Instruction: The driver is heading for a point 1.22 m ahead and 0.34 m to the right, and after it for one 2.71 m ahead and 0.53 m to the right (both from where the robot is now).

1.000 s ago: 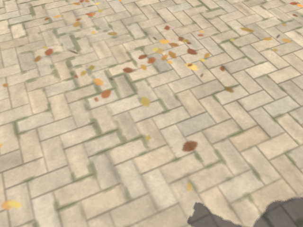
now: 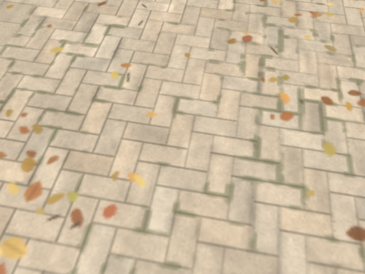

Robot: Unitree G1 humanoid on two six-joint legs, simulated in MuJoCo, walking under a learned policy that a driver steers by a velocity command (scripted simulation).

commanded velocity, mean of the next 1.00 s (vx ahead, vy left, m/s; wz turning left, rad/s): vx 0.73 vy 0.00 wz -0.37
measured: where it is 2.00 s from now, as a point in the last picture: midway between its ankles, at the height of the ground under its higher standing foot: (303, 80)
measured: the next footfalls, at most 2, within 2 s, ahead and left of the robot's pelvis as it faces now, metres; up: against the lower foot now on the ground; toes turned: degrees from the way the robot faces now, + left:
right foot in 0.40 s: +0.16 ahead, -0.23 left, +0.00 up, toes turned -27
left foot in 0.90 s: +0.60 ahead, -0.39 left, +0.00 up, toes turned -24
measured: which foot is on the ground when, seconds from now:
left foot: down 0.00-0.40, up 0.42-0.88, down 0.90-1.00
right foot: up 0.00-0.38, down 0.40-0.90, up 0.92-1.00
